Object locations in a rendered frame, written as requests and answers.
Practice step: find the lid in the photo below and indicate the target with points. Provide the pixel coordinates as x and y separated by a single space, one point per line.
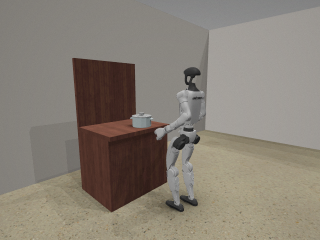
141 116

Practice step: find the robot right shin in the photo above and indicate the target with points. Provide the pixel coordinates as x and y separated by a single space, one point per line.
189 182

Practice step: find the robot left foot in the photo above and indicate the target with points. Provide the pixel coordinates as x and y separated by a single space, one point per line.
178 207

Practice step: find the robot left upper arm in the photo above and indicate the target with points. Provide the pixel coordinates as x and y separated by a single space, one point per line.
182 98

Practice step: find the robot right upper arm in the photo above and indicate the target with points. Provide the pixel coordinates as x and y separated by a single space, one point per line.
203 106

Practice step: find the left robot forearm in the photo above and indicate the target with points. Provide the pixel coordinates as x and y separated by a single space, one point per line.
176 124

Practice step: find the table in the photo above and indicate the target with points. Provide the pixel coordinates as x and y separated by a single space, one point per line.
119 163

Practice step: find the left robot hand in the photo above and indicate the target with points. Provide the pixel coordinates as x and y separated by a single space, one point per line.
160 133

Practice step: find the pot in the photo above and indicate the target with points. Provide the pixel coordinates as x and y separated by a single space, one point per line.
141 122

